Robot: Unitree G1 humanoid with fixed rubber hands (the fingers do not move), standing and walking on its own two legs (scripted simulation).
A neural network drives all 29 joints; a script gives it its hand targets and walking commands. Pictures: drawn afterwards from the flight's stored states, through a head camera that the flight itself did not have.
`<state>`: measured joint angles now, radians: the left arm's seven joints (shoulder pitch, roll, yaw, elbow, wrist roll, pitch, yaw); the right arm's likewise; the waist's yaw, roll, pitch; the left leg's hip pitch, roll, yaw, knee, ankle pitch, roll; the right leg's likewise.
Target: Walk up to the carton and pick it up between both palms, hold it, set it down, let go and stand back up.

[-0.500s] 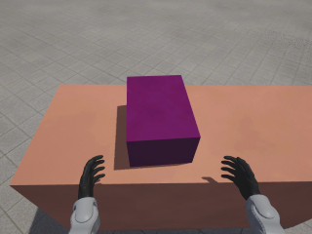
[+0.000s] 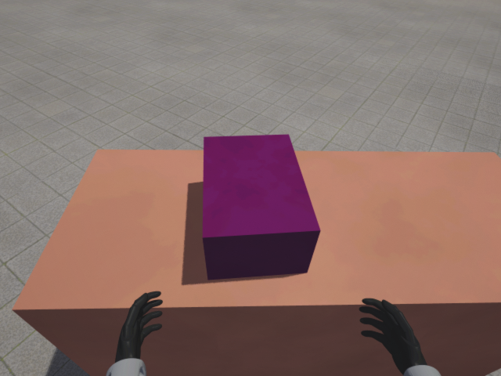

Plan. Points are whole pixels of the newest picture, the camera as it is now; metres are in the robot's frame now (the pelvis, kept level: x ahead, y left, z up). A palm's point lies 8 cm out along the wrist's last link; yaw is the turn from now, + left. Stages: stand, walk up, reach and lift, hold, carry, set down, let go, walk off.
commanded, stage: set down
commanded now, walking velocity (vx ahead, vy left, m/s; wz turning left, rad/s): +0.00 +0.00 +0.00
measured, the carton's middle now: (252, 200) +0.51 +0.01 -0.05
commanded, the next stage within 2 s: let go in 0.96 s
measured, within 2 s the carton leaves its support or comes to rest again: neither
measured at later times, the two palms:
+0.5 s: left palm (112, 365) +0.16 +0.23 -0.06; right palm (394, 371) +0.16 -0.21 -0.06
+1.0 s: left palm (100, 370) +0.16 +0.26 -0.07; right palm out of the picture +0.14 -0.20 -0.08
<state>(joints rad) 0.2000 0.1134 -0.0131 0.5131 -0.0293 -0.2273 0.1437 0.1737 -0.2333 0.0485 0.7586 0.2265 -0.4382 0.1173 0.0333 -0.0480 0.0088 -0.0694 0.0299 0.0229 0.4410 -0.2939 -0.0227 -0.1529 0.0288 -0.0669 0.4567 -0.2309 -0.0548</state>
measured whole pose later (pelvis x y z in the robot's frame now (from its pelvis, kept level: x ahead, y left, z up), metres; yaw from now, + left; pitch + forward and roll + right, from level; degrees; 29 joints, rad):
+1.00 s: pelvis +0.01 +0.03 +0.00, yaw -1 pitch -6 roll -1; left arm 0.23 0.21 -0.01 0.46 0.00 0.12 0.04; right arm 0.22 -0.17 -0.04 0.72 0.00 -0.21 0.04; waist 0.02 0.00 0.09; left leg -0.02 0.03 0.04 0.44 -0.31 0.01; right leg -0.08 0.03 -0.04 0.38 -0.19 -0.02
